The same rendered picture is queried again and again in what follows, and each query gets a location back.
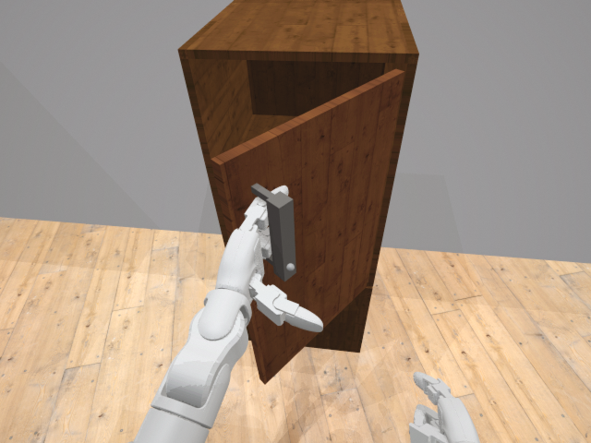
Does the robot left hand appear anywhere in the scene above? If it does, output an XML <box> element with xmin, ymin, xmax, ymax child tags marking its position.
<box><xmin>215</xmin><ymin>186</ymin><xmax>323</xmax><ymax>332</ymax></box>

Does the cupboard door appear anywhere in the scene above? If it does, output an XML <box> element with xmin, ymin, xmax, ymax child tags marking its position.
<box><xmin>211</xmin><ymin>69</ymin><xmax>404</xmax><ymax>384</ymax></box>

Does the robot right hand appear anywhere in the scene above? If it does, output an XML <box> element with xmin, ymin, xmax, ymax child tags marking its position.
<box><xmin>409</xmin><ymin>372</ymin><xmax>480</xmax><ymax>443</ymax></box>

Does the handle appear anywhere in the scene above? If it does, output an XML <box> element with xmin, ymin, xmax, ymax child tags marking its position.
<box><xmin>251</xmin><ymin>183</ymin><xmax>296</xmax><ymax>281</ymax></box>

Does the left robot forearm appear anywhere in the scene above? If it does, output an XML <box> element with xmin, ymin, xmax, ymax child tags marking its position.
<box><xmin>128</xmin><ymin>289</ymin><xmax>252</xmax><ymax>443</ymax></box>

